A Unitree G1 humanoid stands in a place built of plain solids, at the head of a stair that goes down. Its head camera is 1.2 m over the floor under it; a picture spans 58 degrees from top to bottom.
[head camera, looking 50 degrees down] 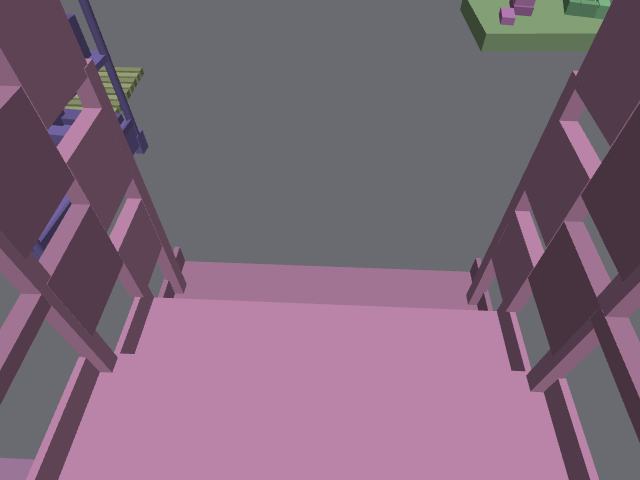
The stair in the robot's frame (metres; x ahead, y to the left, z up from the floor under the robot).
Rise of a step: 0.17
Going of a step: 0.30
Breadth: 1.30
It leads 3 degrees to the right of straight ahead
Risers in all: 3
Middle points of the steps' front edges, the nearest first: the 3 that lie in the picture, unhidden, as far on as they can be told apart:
0.54 0.00 0.00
0.84 -0.01 -0.17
1.14 -0.03 -0.34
